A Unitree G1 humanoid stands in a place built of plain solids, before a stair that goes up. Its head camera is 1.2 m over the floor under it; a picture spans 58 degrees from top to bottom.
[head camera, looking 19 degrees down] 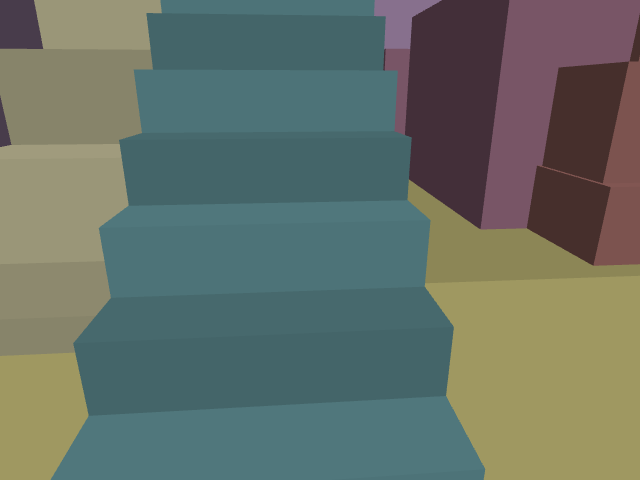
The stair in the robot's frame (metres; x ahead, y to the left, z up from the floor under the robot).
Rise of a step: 0.21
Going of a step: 0.24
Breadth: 0.93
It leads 5 degrees to the left of straight ahead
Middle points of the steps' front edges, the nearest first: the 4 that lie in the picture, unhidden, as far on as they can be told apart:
0.93 0.12 0.64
1.17 0.14 0.85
1.40 0.16 1.06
1.64 0.18 1.27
